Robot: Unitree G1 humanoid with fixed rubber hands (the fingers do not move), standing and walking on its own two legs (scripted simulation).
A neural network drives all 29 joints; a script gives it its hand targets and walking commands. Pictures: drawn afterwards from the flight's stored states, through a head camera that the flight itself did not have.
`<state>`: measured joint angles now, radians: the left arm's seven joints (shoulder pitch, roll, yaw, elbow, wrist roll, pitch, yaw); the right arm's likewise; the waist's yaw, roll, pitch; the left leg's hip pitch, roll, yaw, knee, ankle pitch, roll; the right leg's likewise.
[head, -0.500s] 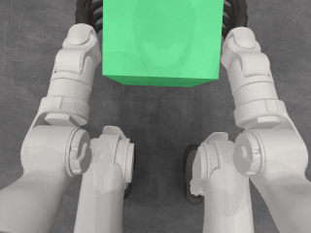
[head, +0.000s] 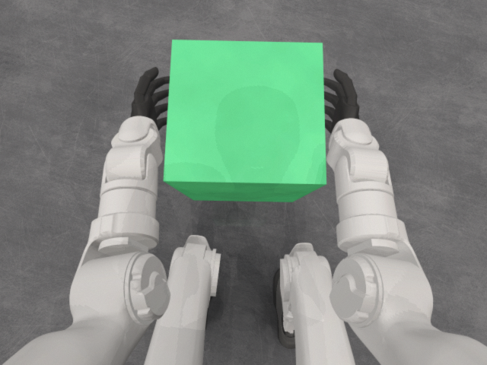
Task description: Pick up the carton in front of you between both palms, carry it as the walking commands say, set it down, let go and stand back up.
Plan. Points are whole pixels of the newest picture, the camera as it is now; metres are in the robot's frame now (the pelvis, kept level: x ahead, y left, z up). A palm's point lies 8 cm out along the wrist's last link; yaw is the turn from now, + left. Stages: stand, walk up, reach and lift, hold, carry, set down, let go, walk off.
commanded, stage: reach and lift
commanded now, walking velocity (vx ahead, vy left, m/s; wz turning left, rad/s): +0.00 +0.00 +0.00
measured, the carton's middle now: (244, 137) +0.49 +0.03 -0.12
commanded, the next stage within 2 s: none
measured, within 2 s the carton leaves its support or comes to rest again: neither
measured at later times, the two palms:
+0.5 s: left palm (102, 94) +0.43 +0.17 +0.11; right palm (416, 102) +0.45 -0.13 +0.11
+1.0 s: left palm out of the picture +0.39 +0.16 +0.26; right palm out of the picture +0.40 -0.14 +0.26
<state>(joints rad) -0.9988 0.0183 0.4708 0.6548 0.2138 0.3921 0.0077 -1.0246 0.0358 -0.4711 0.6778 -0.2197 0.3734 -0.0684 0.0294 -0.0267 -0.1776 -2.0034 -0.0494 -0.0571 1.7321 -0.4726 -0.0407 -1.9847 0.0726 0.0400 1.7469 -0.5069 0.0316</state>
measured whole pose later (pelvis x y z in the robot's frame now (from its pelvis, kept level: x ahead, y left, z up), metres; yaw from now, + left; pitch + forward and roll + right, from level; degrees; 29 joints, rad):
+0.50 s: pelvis +0.05 +0.00 +0.14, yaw +0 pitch +30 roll +0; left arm -0.63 -0.08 0.40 0.59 0.21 0.37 0.02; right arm -0.64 0.11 -0.40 0.61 -0.20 0.35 -0.05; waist 0.02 -0.02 -0.23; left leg -1.36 -0.04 -0.06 1.29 -0.45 -0.02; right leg -1.34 0.05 0.06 1.30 -0.48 0.02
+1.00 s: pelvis +0.09 +0.00 +0.26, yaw +1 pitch +7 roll +0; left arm -0.29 -0.15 0.29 0.43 0.22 0.47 0.01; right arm -0.30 0.16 -0.30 0.44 -0.22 0.45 -0.03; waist 0.01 -0.01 -0.11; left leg -0.49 -0.02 -0.06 0.66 -0.29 -0.01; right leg -0.47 0.03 0.07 0.67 -0.31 0.00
